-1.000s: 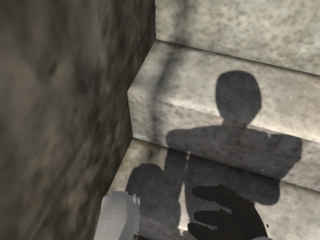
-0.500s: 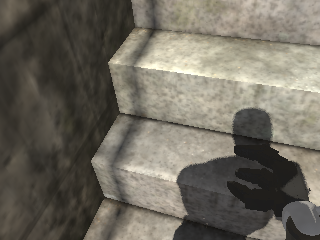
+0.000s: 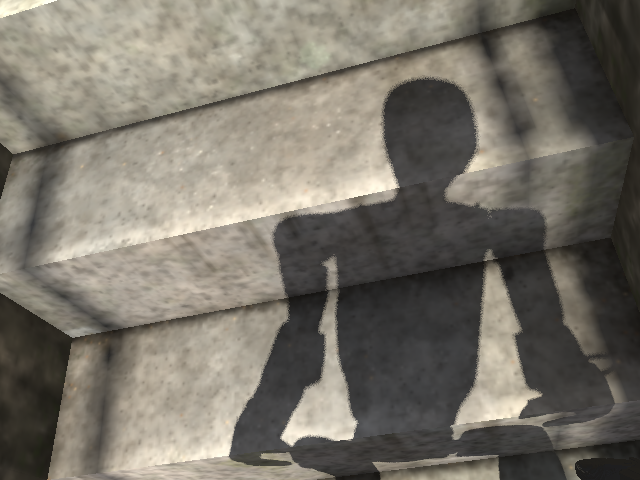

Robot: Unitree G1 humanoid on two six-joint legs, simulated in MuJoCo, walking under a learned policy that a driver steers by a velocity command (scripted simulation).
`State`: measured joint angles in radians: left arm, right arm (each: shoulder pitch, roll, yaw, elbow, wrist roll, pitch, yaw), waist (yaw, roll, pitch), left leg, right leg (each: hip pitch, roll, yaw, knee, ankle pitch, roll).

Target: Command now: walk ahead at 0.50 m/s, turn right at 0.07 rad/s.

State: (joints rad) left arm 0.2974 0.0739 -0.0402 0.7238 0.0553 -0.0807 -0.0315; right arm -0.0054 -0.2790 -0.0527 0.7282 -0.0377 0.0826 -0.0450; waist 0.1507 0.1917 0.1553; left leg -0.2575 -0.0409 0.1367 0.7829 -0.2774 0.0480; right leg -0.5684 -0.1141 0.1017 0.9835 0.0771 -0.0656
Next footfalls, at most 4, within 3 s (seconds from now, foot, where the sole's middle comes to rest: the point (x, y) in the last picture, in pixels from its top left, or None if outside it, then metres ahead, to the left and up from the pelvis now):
0.52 left None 0.10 0.22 -0.56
1.18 right None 0.18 0.08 -0.56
1.54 left None -0.11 0.28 -0.78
1.86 right None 0.14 0.04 -0.56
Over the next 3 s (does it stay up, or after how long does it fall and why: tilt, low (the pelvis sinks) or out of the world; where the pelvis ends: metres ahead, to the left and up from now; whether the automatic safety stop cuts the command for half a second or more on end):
stays up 0.01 0.06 0.02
